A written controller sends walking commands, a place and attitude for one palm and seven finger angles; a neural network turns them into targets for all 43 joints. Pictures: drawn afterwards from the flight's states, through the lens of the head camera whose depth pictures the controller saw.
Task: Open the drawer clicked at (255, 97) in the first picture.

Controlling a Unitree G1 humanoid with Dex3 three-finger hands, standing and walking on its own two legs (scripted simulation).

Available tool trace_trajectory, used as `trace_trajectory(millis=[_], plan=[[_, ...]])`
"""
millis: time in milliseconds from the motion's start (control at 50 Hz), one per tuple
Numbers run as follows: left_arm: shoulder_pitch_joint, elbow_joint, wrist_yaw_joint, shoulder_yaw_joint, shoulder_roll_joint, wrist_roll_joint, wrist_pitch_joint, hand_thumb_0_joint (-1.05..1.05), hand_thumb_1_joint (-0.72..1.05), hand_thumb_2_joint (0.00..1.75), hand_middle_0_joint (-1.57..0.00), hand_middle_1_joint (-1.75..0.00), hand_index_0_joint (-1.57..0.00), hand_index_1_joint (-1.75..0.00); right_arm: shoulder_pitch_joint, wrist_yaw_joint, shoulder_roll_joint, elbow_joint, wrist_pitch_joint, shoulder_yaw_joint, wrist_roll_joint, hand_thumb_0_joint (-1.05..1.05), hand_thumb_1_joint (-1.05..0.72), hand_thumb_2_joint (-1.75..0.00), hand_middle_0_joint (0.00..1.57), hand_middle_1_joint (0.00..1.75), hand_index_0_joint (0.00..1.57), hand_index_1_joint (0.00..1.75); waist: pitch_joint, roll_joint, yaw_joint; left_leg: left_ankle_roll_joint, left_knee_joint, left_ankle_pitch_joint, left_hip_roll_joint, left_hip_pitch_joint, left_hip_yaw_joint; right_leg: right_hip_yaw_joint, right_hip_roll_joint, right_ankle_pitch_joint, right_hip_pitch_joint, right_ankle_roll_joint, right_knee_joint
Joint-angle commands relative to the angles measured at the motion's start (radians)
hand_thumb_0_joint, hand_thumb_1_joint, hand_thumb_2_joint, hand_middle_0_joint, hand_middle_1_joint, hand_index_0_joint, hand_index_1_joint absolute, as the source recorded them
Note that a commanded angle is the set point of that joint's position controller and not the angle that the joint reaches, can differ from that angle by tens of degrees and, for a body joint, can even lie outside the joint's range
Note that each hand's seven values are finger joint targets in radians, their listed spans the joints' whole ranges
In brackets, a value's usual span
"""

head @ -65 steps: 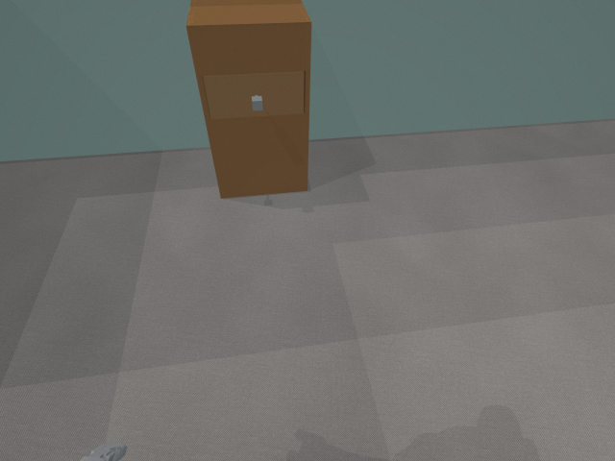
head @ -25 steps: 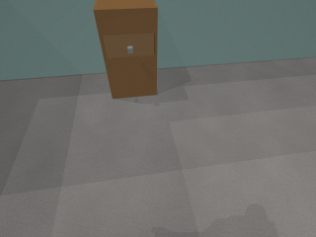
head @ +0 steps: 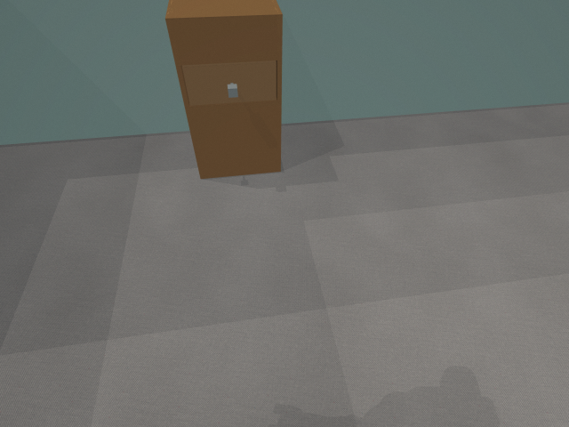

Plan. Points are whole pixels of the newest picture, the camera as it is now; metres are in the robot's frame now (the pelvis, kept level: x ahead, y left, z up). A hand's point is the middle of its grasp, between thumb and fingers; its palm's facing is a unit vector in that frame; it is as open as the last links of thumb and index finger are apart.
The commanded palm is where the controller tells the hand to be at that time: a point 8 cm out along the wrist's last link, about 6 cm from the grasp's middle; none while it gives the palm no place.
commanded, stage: look at it before walking up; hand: left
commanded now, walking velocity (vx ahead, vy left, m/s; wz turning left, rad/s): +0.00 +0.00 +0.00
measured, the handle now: (232, 88) +1.42 +0.30 -0.25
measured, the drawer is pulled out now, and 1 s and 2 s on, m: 0.00 0.00 0.00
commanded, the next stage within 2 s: walk to a spot facing it in 0.24 s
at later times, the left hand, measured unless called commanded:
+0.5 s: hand out of the picture +0.06 +0.23 -0.17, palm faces -0.03 -0.95 -0.30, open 7.4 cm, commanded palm none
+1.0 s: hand (220, 340) +0.31 +0.14 -0.19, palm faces -0.16 -0.97 -0.19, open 7.4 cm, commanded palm none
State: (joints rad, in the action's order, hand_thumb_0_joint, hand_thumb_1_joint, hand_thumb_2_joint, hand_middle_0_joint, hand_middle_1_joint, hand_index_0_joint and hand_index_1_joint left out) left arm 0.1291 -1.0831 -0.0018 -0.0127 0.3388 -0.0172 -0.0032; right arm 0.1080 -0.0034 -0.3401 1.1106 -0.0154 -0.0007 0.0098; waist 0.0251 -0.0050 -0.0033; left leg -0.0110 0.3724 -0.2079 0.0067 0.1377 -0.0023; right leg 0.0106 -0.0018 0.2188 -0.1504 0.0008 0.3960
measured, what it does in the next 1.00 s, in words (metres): walks ahead: right foot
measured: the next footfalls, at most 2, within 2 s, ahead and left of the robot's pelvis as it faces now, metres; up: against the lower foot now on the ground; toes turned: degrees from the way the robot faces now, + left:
right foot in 1.00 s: +0.32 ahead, -0.14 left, +0.00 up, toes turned -14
left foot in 1.46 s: +0.54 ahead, +0.08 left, +0.00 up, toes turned +7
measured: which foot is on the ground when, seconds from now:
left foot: down 0.00-1.00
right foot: down 0.00-0.66, up 0.68-0.98, down 1.00-1.00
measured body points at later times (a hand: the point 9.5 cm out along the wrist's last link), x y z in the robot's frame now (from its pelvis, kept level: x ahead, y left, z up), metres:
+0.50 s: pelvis +0.01 +0.00 +0.00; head +0.00 +0.00 +0.45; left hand +0.06 +0.28 -0.15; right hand +0.07 -0.28 -0.14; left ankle +0.00 +0.13 -0.74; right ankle +0.00 -0.12 -0.75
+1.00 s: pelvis +0.19 -0.02 -0.03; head +0.23 -0.03 +0.42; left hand +0.32 +0.19 -0.18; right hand -0.01 -0.19 -0.16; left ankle +0.00 +0.13 -0.74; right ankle +0.28 -0.13 -0.75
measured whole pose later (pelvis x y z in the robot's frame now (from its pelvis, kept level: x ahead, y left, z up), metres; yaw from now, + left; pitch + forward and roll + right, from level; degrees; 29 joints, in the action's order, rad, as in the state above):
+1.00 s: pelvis +0.19 -0.02 -0.03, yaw -6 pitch +0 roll +0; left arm 0.12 -1.00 0.03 0.04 0.19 -0.03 -0.04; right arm 0.56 0.02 -0.12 1.25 -0.06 0.02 0.02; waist 0.10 0.01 -0.05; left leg -0.03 0.48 -0.52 0.08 -0.11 0.11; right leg -0.15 -0.04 0.17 -0.46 0.06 0.63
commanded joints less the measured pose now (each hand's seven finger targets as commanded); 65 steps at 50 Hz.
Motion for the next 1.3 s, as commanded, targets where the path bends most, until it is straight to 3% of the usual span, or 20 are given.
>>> trace_trajectory(millis=[0, 320, 360, 440, 560, 600, 640, 660, 720, 860, 900, 940, 960, 980, 1000, 1040, 1080, 1120, 1200, 1280], plan=[[-0.034, 0.064, -0.011, 0.046, 0.211, 0.006, -0.025, 0.00, 0.90, 0.90, -0.20, -0.30, -0.20, -0.30, -0.047, 0.017, -0.207, -0.067, -0.019, 0.037, -0.002, 0.00, -0.90, -0.90, 0.20, 0.30, 0.20, 0.30, -0.075, 0.001, 0.004, 0.037, -0.045, 0.186, 0.114, -0.030, -0.088, 0.095, -0.120, -0.192, 0.015, 0.031, -0.062], [-0.030, 0.059, -0.010, 0.047, 0.214, 0.006, -0.025, 0.00, 0.90, 0.90, -0.20, -0.30, -0.20, -0.30, -0.051, 0.017, -0.208, -0.063, -0.017, 0.034, -0.003, 0.00, -0.90, -0.90, 0.20, 0.30, 0.20, 0.30, -0.056, -0.002, 0.004, 0.035, -0.061, 0.155, 0.114, -0.033, -0.088, 0.103, -0.121, -0.171, 0.013, 0.031, -0.087], [0.046, 0.024, -0.013, 0.019, 0.085, 0.006, -0.003, 0.00, 0.90, 0.90, -0.20, -0.30, -0.20, -0.30, 0.018, 0.011, -0.076, -0.033, 0.002, 0.003, 0.006, 0.00, -0.90, -0.90, 0.20, 0.30, 0.20, 0.30, -0.063, -0.006, 0.005, 0.015, -0.042, 0.009, 0.101, -0.027, -0.057, 0.100, -0.110, 0.026, 0.004, 0.014, -0.087], [0.105, 0.031, 0.005, 0.039, 0.111, -0.006, 0.013, 0.00, 0.90, 0.90, -0.20, -0.30, -0.20, -0.30, 0.060, 0.002, -0.073, -0.038, 0.016, 0.014, 0.019, 0.00, -0.90, -0.90, 0.20, 0.30, 0.20, 0.30, 0.071, -0.066, 0.015, 0.018, 0.016, -0.334, 0.056, 0.129, -0.030, 0.185, -0.110, 0.419, -0.090, 0.052, -0.134], [0.175, 0.045, 0.007, 0.065, 0.093, 0.003, -0.009, 0.00, 0.90, 0.90, -0.20, -0.30, -0.20, -0.30, 0.157, 0.005, -0.018, -0.052, -0.016, 0.024, 0.011, 0.00, -0.90, -0.90, 0.20, 0.30, 0.20, 0.30, 0.089, -0.091, -0.009, 0.029, 0.152, -0.209, 0.044, 0.135, 0.036, 0.257, -0.163, 0.346, -0.102, 0.129, -0.104], [0.149, 0.057, 0.010, 0.064, 0.050, 0.002, -0.014, 0.00, 0.90, 0.90, -0.20, -0.30, -0.20, -0.30, 0.239, 0.008, -0.024, -0.031, -0.028, 0.032, 0.010, 0.00, -0.90, -0.90, 0.20, 0.30, 0.20, 0.30, 0.102, 0.004, -0.044, 0.055, 0.052, -0.234, 0.096, 0.031, -0.039, 0.157, -0.087, 0.258, -0.208, 0.101, 0.046], [0.061, 0.109, 0.014, 0.051, -0.040, -0.002, -0.025, 0.00, 0.90, 0.90, -0.20, -0.30, -0.20, -0.30, 0.421, 0.020, -0.100, 0.022, -0.043, 0.062, 0.019, 0.00, -0.90, -0.90, 0.20, 0.30, 0.20, 0.30, 0.137, 0.299, -0.108, 0.181, -0.182, -0.208, 0.350, -0.181, -0.404, -0.076, 0.045, 0.279, -0.515, 0.031, 0.479], [0.001, 0.138, 0.009, 0.055, -0.029, -0.009, -0.034, 0.00, 0.90, 0.90, -0.20, -0.30, -0.20, -0.30, 0.479, 0.029, -0.078, 0.040, -0.049, 0.058, 0.017, 0.00, -0.90, -0.90, 0.20, 0.30, 0.20, 0.30, 0.168, 0.235, -0.120, 0.217, -0.187, -0.013, 0.399, -0.236, -0.440, -0.011, -0.009, 0.307, -0.624, 0.030, 0.603], [0.002, 0.119, 0.020, 0.062, -0.053, -0.006, -0.046, 0.00, 0.90, 0.90, -0.20, -0.30, -0.20, -0.30, 0.462, 0.041, 0.005, 0.036, -0.069, 0.040, 0.014, 0.00, -0.90, -0.90, 0.20, 0.30, 0.20, 0.30, 0.149, 0.101, -0.080, 0.222, -0.124, 0.357, 0.367, -0.244, -0.279, 0.000, -0.090, 0.241, -0.630, 0.024, 0.698], [-0.043, 0.142, 0.045, 0.053, -0.140, 0.002, -0.030, 0.00, 0.90, 0.90, -0.20, -0.30, -0.20, -0.30, 0.437, 0.044, 0.041, 0.057, -0.078, 0.041, 0.014, 0.00, -0.90, -0.90, 0.20, 0.30, 0.20, 0.30, 0.139, 0.157, -0.033, 0.143, -0.160, 0.414, 0.234, -0.100, 0.021, -0.171, -0.046, 0.045, -0.346, 0.028, 0.323], [0.041, 0.116, 0.038, 0.062, -0.128, 0.000, -0.031, 0.00, 0.90, 0.90, -0.20, -0.30, -0.20, -0.30, 0.423, 0.044, 0.022, 0.067, -0.076, 0.049, 0.008, 0.00, -0.90, -0.90, 0.20, 0.30, 0.20, 0.30, 0.089, 0.135, 0.017, 0.136, -0.058, 0.640, 0.243, -0.093, 0.057, -0.189, -0.007, 0.010, -0.204, 0.056, 0.283], [0.254, 0.051, 0.027, 0.082, -0.082, -0.009, -0.042, 0.00, 0.90, 0.90, -0.20, -0.30, -0.20, -0.30, 0.405, 0.042, 0.010, 0.063, -0.075, 0.054, -0.001, 0.00, -0.90, -0.90, 0.20, 0.30, 0.20, 0.30, -0.028, 0.090, 0.114, 0.090, 0.209, 0.704, 0.200, -0.044, 0.108, -0.195, 0.025, -0.083, 0.074, 0.076, 0.184], [0.394, 0.011, 0.016, 0.104, -0.011, -0.018, -0.057, 0.00, 0.90, 0.90, -0.20, -0.30, -0.20, -0.30, 0.405, 0.031, 0.036, 0.055, -0.075, 0.052, -0.006, 0.00, -0.90, -0.90, 0.20, 0.30, 0.20, 0.30, -0.118, 0.009, 0.173, 0.058, 0.459, 0.496, 0.167, 0.127, 0.118, -0.071, -0.083, -0.080, 0.309, 0.118, 0.155], [0.479, -0.004, -0.003, 0.130, 0.097, -0.015, -0.065, 0.00, 0.90, 0.90, -0.20, -0.30, -0.20, -0.30, 0.459, 0.025, 0.112, 0.029, -0.077, 0.040, -0.019, 0.00, -0.90, -0.90, 0.20, 0.30, 0.20, 0.30, -0.254, -0.219, 0.171, 0.020, 0.813, -0.199, 0.029, 0.366, 0.132, 0.375, -0.394, -0.057, 0.492, 0.234, 0.049], [0.464, -0.009, -0.005, 0.137, 0.133, 0.005, -0.057, 0.00, 0.90, 0.90, -0.20, -0.30, -0.20, -0.30, 0.392, 0.027, 0.118, 0.002, -0.071, 0.045, -0.017, 0.00, -0.90, -0.90, 0.20, 0.30, 0.20, 0.30, -0.236, -0.193, 0.161, 0.044, 1.017, -0.354, 0.030, 0.432, 0.020, 0.563, -0.482, 0.035, 0.399, 0.278, -0.092], [0.277, 0.036, -0.007, 0.110, 0.048, 0.006, -0.057, 0.00, 0.90, 0.90, -0.20, -0.30, -0.20, -0.30, 0.279, 0.015, 0.123, -0.017, -0.062, 0.054, -0.005, 0.00, -0.90, -0.90, 0.20, 0.30, 0.20, 0.30, 0.010, -0.080, 0.105, 0.050, 1.055, -0.186, 0.126, 0.481, -0.004, 0.428, -0.419, 0.213, 0.069, 0.229, -0.174], [0.157, 0.055, -0.013, 0.085, -0.037, -0.003, -0.064, 0.00, 0.90, 0.90, -0.20, -0.30, -0.20, -0.30, 0.303, 0.013, 0.163, -0.013, -0.039, 0.053, 0.010, 0.00, -0.90, -0.90, 0.20, 0.30, 0.20, 0.30, 0.084, 0.002, 0.011, 0.040, 0.959, -0.130, 0.170, 0.399, -0.017, 0.236, -0.367, 0.153, -0.147, 0.183, -0.187], [0.150, 0.054, -0.013, 0.073, -0.065, -0.009, -0.074, 0.00, 0.90, 0.90, -0.20, -0.30, -0.20, -0.30, 0.360, 0.008, 0.183, -0.001, -0.016, 0.050, 0.017, 0.00, -0.90, -0.90, 0.20, 0.30, 0.20, 0.30, 0.060, -0.042, -0.033, 0.019, 0.870, -0.091, 0.163, 0.365, 0.014, 0.091, -0.303, 0.051, -0.192, 0.150, -0.198], [0.172, 0.043, -0.011, 0.073, -0.073, -0.009, -0.081, 0.00, 0.90, 0.90, -0.20, -0.30, -0.20, -0.30, 0.276, -0.008, 0.179, -0.056, -0.004, 0.056, 0.015, 0.00, -0.90, -0.90, 0.20, 0.30, 0.20, 0.30, 0.087, -0.099, -0.041, -0.007, 0.666, 0.004, 0.167, 0.375, 0.057, -0.009, -0.256, 0.016, -0.212, 0.148, -0.235], [0.240, 0.022, -0.010, 0.071, -0.050, -0.010, -0.086, 0.00, 0.90, 0.90, -0.20, -0.30, -0.20, -0.30, 0.110, -0.027, 0.165, -0.120, -0.019, 0.056, 0.011, 0.00, -0.90, -0.90, 0.20, 0.30, 0.20, 0.30, 0.113, -0.097, 0.002, -0.007, 0.438, 0.048, 0.152, 0.401, 0.092, -0.024, -0.258, -0.056, -0.095, 0.149, -0.216]])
